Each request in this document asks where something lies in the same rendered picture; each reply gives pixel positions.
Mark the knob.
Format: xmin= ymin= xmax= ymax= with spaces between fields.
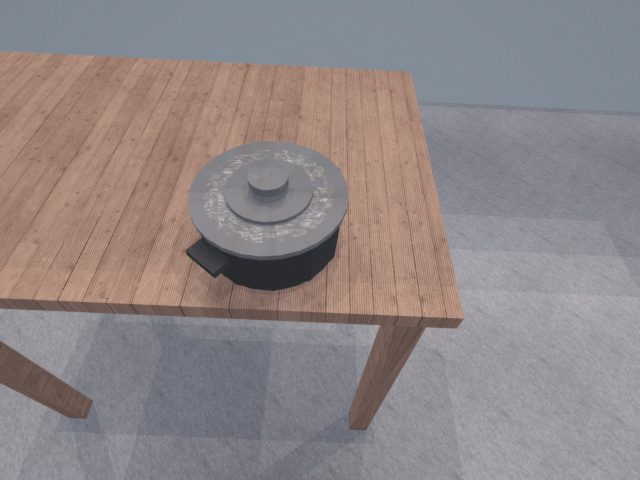
xmin=247 ymin=162 xmax=289 ymax=197

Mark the table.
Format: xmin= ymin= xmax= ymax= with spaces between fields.
xmin=0 ymin=51 xmax=464 ymax=430

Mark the pot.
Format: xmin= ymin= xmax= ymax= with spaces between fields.
xmin=185 ymin=169 xmax=340 ymax=291

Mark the lid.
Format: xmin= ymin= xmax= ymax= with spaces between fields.
xmin=187 ymin=141 xmax=349 ymax=260

